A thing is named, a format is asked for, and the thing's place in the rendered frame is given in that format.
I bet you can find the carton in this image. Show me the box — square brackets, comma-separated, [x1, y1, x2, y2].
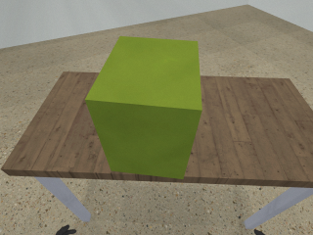
[85, 36, 202, 179]

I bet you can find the robot left hand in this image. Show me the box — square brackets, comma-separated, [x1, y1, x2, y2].
[56, 225, 76, 235]

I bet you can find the table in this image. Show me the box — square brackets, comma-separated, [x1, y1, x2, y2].
[1, 71, 313, 229]

